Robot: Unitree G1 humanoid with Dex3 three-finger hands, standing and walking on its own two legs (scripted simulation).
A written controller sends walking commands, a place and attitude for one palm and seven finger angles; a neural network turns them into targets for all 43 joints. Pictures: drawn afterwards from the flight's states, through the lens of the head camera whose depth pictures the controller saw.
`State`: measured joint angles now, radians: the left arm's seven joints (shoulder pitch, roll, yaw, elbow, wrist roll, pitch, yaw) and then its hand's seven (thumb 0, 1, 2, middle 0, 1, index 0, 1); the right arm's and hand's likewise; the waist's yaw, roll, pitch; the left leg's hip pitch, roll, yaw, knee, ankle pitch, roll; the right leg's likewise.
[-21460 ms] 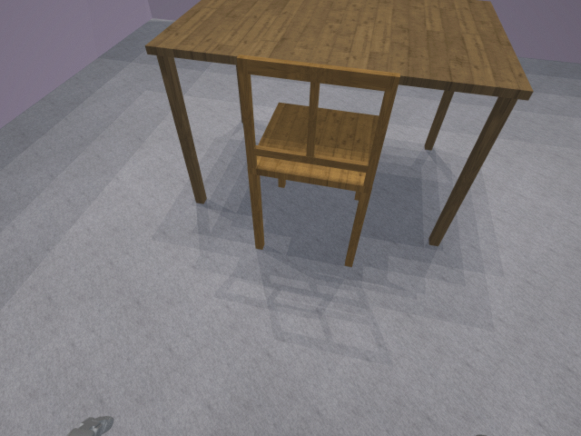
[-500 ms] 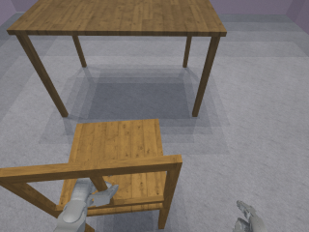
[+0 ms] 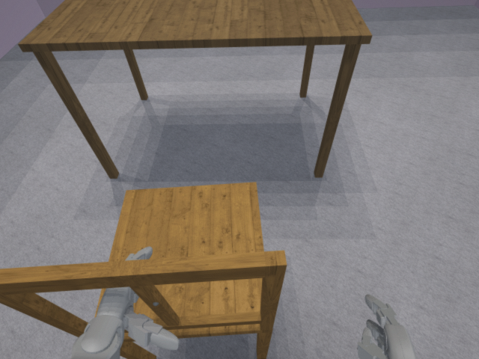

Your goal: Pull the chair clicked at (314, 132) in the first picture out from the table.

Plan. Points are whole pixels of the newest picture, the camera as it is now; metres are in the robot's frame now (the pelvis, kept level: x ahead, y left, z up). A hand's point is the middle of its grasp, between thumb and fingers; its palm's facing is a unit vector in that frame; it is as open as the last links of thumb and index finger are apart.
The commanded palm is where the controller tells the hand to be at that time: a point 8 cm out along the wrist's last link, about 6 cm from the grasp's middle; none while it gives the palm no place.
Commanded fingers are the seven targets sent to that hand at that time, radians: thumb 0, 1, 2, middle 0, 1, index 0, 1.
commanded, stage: open the thumb and straighten the fingers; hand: left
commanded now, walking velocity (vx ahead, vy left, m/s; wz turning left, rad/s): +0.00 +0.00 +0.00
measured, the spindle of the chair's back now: (158, 304) +0.23 +0.16 -0.06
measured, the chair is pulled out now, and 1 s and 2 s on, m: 0.65 0.65 0.65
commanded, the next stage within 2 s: draw the fingers out of the gap in 0.04 s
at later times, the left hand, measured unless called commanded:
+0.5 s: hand (148, 348) +0.16 +0.15 -0.03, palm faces -0.03 -0.98 -0.18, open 17.5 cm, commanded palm +0.14 +0.20 -0.01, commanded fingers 0.00 -0.55 0.20 0.00 0.00 0.00 0.00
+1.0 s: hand out of the picture +0.10 +0.15 -0.03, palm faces -0.02 -0.99 -0.16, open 17.5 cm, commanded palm +0.06 +0.20 -0.01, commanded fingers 0.00 -0.55 0.20 0.00 0.00 0.00 0.00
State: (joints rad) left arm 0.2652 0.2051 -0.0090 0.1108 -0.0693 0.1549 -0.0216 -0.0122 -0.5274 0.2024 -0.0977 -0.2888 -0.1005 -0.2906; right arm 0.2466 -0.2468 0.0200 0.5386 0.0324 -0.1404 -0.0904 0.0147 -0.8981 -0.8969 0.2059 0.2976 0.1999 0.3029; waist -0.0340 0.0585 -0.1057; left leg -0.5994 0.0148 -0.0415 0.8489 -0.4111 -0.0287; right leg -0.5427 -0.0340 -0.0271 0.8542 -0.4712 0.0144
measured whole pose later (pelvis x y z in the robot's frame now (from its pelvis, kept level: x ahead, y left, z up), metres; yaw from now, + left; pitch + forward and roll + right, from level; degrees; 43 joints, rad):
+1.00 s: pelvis -0.01 +0.01 -0.02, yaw +1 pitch +11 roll -2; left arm 0.81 0.20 -0.10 -0.33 -0.02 0.16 -0.01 -0.01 -0.54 0.20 0.00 0.00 0.00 0.00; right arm 0.26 -0.20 -0.01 0.45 0.04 -0.13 -0.13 0.02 -0.90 -0.90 0.21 0.30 0.20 0.30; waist -0.02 0.06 -0.18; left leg -0.73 0.01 -0.07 1.02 -0.48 -0.02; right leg -0.65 -0.03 -0.05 0.99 -0.53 0.02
